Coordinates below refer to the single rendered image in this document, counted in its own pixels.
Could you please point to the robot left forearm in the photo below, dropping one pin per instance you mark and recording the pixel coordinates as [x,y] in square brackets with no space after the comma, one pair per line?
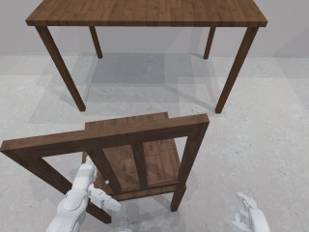
[71,212]

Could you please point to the robot right hand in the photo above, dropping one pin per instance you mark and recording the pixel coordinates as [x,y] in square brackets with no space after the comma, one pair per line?
[254,221]

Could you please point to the chair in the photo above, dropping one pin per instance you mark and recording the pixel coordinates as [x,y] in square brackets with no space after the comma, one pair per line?
[136,154]

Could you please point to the robot left hand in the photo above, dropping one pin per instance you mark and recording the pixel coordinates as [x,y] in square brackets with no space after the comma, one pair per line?
[84,179]

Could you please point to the table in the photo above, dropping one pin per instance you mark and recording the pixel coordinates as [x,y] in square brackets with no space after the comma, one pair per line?
[148,13]

